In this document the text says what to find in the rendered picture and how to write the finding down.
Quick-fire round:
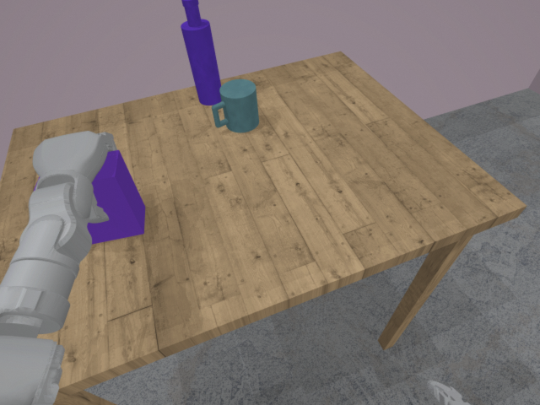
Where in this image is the left robot forearm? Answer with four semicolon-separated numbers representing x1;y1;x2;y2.
0;170;94;338

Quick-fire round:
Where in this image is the robot right hand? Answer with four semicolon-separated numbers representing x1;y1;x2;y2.
427;381;471;405

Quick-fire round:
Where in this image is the table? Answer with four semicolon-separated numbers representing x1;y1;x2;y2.
0;51;527;405

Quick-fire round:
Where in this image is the sponge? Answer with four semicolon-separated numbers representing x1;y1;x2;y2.
34;150;145;244

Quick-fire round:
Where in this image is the robot left hand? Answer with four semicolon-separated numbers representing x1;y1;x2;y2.
33;131;117;224

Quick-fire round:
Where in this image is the left robot upper arm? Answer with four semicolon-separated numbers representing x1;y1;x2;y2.
0;335;65;405

